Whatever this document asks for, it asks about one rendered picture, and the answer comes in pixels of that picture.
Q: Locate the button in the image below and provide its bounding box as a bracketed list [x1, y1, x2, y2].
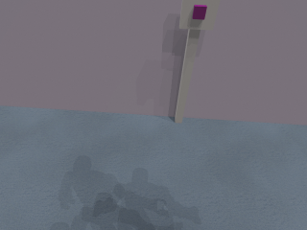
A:
[192, 5, 207, 20]

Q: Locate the panel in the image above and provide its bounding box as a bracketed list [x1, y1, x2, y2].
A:
[175, 0, 221, 124]

